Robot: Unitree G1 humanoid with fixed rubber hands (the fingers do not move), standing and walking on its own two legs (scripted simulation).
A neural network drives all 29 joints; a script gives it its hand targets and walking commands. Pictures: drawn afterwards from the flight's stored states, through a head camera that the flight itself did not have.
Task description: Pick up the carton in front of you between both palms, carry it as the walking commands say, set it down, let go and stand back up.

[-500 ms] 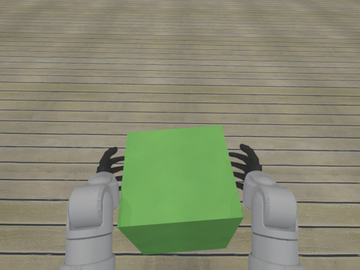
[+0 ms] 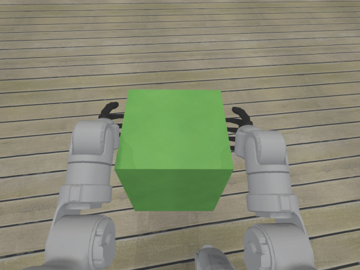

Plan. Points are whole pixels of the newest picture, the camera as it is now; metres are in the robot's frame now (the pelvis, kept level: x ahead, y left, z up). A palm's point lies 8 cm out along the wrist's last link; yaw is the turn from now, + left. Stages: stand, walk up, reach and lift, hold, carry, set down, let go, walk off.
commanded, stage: carry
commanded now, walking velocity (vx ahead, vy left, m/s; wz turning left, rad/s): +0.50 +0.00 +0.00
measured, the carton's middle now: (174, 155) +0.39 -0.01 -0.01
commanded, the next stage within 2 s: none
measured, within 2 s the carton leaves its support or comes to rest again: neither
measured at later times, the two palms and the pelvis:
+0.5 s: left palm (117, 51) +0.66 +0.13 +0.10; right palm (218, 51) +0.68 -0.16 +0.09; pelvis +0.35 -0.04 +0.01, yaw +3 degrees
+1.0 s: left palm out of the picture +0.97 +0.16 +0.10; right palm (196, 0) +0.97 -0.12 +0.11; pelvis +0.68 +0.01 +0.01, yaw +1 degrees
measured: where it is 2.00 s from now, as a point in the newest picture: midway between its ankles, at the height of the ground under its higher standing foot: (159, 99)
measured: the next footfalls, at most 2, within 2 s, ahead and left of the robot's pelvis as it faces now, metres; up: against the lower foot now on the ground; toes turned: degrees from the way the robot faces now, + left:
right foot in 0.22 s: +0.34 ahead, -0.11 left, +0.00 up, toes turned -6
left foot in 0.66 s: +0.65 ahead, +0.09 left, +0.00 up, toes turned +13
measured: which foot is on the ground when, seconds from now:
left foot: down 0.00-0.24, up 0.26-0.64, down 0.66-1.00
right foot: up 0.00-0.20, down 0.22-0.66, up 0.68-1.00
